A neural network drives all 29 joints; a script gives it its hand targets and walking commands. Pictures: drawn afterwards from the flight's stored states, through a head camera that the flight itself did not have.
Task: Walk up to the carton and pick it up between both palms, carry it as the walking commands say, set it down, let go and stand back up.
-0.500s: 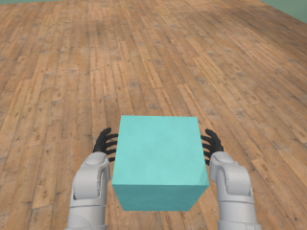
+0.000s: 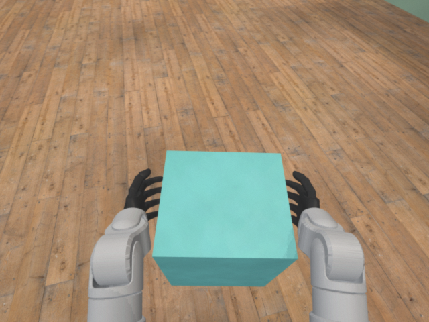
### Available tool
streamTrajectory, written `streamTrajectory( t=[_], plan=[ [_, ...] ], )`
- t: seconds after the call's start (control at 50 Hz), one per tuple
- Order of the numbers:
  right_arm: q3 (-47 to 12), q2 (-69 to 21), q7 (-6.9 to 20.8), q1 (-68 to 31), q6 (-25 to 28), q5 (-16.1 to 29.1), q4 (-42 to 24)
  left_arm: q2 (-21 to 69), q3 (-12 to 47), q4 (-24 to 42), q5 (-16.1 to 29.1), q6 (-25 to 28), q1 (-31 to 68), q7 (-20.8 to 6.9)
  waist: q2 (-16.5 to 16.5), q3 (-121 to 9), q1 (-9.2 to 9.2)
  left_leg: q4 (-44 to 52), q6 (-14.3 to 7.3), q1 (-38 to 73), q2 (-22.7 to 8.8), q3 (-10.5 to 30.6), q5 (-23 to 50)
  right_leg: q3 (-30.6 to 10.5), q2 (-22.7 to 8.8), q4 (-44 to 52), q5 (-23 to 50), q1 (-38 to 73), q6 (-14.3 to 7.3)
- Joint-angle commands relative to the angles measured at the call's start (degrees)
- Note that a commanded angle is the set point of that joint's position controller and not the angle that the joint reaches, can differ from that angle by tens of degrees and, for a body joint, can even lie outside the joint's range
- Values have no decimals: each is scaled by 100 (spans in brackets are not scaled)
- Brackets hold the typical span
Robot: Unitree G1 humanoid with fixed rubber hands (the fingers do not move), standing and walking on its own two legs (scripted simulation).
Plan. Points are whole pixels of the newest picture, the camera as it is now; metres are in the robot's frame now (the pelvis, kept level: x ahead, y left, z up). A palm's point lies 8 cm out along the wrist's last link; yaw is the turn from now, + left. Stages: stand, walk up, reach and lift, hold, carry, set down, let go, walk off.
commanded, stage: carry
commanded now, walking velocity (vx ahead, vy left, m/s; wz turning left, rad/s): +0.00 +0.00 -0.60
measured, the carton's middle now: (220, 225) +0.29 +0.00 +0.01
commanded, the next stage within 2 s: none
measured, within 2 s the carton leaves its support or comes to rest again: neither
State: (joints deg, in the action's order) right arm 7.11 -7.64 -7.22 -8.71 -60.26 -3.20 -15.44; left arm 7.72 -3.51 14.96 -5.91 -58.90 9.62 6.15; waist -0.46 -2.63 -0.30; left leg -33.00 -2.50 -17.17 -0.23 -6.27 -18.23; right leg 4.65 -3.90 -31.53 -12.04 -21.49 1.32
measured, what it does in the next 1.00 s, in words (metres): steps on the spot, turning right: left foot, then right foot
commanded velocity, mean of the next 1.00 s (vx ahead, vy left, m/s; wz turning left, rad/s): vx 0.00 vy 0.00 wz -0.60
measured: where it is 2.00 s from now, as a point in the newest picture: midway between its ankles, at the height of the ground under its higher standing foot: outside the picture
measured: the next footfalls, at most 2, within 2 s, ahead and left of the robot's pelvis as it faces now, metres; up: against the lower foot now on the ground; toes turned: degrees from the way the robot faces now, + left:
left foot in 0.54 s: +0.02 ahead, +0.09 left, +0.00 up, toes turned -10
right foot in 0.92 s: -0.05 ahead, -0.14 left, +0.00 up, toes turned -38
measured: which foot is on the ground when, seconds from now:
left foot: down 0.00-0.28, up 0.30-0.52, down 0.54-0.92, up 0.94-1.00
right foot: down 0.00-0.56, up 0.58-0.90, down 0.92-1.00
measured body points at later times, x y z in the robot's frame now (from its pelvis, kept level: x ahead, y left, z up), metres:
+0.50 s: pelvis -0.03 -0.02 +0.00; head +0.01 -0.03 +0.45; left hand +0.29 +0.04 +0.07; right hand +0.21 -0.24 +0.06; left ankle -0.03 +0.11 -0.71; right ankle +0.04 -0.14 -0.73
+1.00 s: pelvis -0.05 -0.03 -0.01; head -0.02 -0.05 +0.44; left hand +0.28 -0.08 +0.06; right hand +0.11 -0.32 +0.04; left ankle -0.03 +0.09 -0.69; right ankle -0.08 -0.11 -0.73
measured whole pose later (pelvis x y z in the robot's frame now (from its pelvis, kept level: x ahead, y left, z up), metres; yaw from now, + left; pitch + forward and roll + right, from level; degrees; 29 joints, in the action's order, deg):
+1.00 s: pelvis -0.05 -0.03 -0.01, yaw -33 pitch +4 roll -3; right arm 9.8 -8.0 -6.1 -11.1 -69.8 -5.0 -19.2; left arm 8.7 -3.4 16.2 -8.0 -68.9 14.6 5.9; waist -3.7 -0.2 -0.3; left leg -59.0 6.2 -27.0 -12.3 -9.7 -34.9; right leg 8.0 2.4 -36.2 -17.6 -23.2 -3.9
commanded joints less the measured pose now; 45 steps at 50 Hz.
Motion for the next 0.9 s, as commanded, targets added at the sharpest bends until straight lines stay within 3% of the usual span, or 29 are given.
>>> streamTrajectory(
  t=[0.0,0.04,0.06,0.16,0.18,0.22,0.24,0.26,0.28,0.32,0.36,0.46,0.5,0.52,0.54,0.56,0.58,0.6,0.62,0.64,0.68,0.74,0.8,0.84,0.86,0.88],
  plan=[
    [-4008,-4725,1382,-1903,-533,1728,-478,4709,3501,262,1882,-602,1549,-1259,-78,-1712,81,171,153,559,-1253,412,1899,-150,-245,-408,1802,451,-143],
    [-4054,-4859,1468,-2044,-663,1763,-443,4799,3531,148,1934,-756,1650,-1408,-239,-1617,74,-50,159,506,-1353,329,2485,-184,-176,-607,1795,218,-194],
    [-4058,-4962,1508,-2200,-701,1799,-465,4894,3574,184,1990,-796,1808,-1477,-340,-1510,74,-30,145,418,-1424,321,2378,-188,-113,-698,1567,75,-218],
    [-4039,-5357,1599,-2978,-802,1883,-759,5309,3758,594,2298,-883,2517,-1625,-825,-1007,1,616,-29,-292,-2031,580,-39,-91,256,-994,-632,-287,-306],
    [-4066,-5404,1591,-3065,-820,1884,-784,5330,3755,634,2321,-900,2594,-1635,-754,-994,-3,541,7,-478,-2028,520,-414,-119,265,-943,-672,-143,-325],
    [-4089,-5400,1571,-3086,-863,1900,-840,5345,3719,615,2352,-920,2567,-1649,-208,-1001,-31,74,272,-808,-1744,147,-1128,-458,173,-523,-151,181,-403],
    [-4105,-5393,1567,-3052,-888,1938,-898,5267,3660,589,2347,-923,2527,-1640,701,-1033,-11,-719,542,-1011,-1323,-311,-1442,-1317,-347,81,831,338,-523],
    [-4111,-5338,1561,-3108,-913,1996,-912,5236,3568,561,2325,-931,2348,-1623,1676,-1265,-56,-1838,848,-1371,-685,-474,-1785,-2815,-1149,804,1531,711,-806],
    [-4119,-5333,1557,-3119,-920,2065,-963,5235,3530,605,2323,-946,2232,-1607,1662,-1417,-71,-2287,881,-1546,-472,-15,-2134,-3469,-1370,956,2068,1008,-1051],
    [-4228,-5512,1559,-2897,-903,2124,-931,5341,3542,576,2220,-956,2032,-1571,1110,-1912,-65,-2549,820,-1666,-366,348,-1811,-3117,-1165,732,2607,1600,-1033],
    [-4280,-5620,1588,-2785,-874,2222,-920,5404,3569,755,2154,-920,2036,-1527,907,-2127,-13,-2273,797,-1459,-317,326,-1289,-2589,-877,709,2327,1601,-858],
    [-4362,-5598,1623,-2788,-820,2334,-1101,5419,3625,1012,2097,-899,2014,-1502,1108,-2181,-21,-744,706,-422,73,60,-1012,-2217,-528,1059,1324,1146,-568],
    [-4333,-5543,1628,-2756,-843,2294,-1030,5335,3626,964,2051,-939,1891,-1514,1192,-2070,13,701,625,557,201,-219,-586,-1849,-188,1114,788,698,-182],
    [-4296,-5561,1633,-2735,-862,2257,-985,5302,3634,958,2038,-958,1927,-1516,1047,-2011,49,1348,540,1349,-48,-85,-379,-1559,92,1007,401,147,110],
    [-4241,-5539,1639,-2707,-886,2215,-911,5273,3631,869,2042,-971,1926,-1524,82,-1827,37,1870,318,1856,-1042,1016,-786,-1198,465,248,-285,-643,241],
    [-4207,-5422,1682,-2690,-849,2099,-840,5270,3795,920,2090,-1013,1979,-1544,-1852,-1501,-22,1933,-449,1083,-2816,2524,-486,-299,988,-1579,-1628,-1530,203],
    [-4134,-5402,1735,-2771,-875,2127,-795,5330,3938,1050,2171,-1012,2365,-1556,-1678,-1153,0,1882,-802,845,-3214,2150,616,-355,359,-2713,-1927,-1931,114],
    [-4124,-5486,1746,-3008,-904,2178,-818,5342,3821,1033,2217,-997,2437,-1549,-846,-1034,-35,1617,-663,980,-2794,1625,1627,-484,348,-3111,-1582,-1897,25],
    [-4167,-5504,1745,-2992,-909,2192,-934,5382,3827,1027,2263,-995,2413,-1539,-382,-1023,-33,1240,-423,1031,-2368,967,2626,-497,324,-3273,-1164,-1818,-1],
    [-4150,-5484,1742,-2997,-913,2175,-962,5449,3863,990,2314,-1004,2408,-1528,-376,-1088,-18,994,-238,1234,-2083,463,3170,-455,330,-3227,-836,-1867,-27],
    [-4058,-5359,1709,-2802,-944,2088,-843,5362,3914,998,2376,-1058,2419,-1501,-751,-1186,-22,742,-160,1485,-1854,-13,3543,-135,429,-2811,-690,-1766,69],
    [-3876,-5182,1619,-2396,-1017,1888,-724,5313,3983,927,2450,-1196,2433,-1467,-1241,-1135,35,624,-205,1344,-1975,-228,3280,188,368,-1922,-841,-1270,138],
    [-3822,-5125,1582,-2318,-1046,1755,-613,5362,3950,764,2475,-1264,2486,-1512,-1471,-1179,142,352,-210,1297,-2184,-301,3250,617,532,-1215,-1028,-840,66],
    [-3872,-5180,1576,-2433,-1025,1793,-599,5442,3888,666,2489,-1250,2518,-1549,-1444,-1282,172,0,-72,1350,-2274,-342,3313,722,587,-607,-821,-603,-41],
    [-3893,-5192,1578,-2488,-1010,1820,-602,5507,3869,607,2476,-1233,2517,-1563,-1239,-1335,122,-353,130,1234,-2221,-498,3232,692,572,81,-247,-259,-89],
    [-3945,-5206,1579,-2552,-997,1872,-638,5574,3854,516,2458,-1213,2448,-1578,-814,-1510,54,-1074,384,875,-2091,-702,3252,497,501,757,363,455,-136]
  ],
)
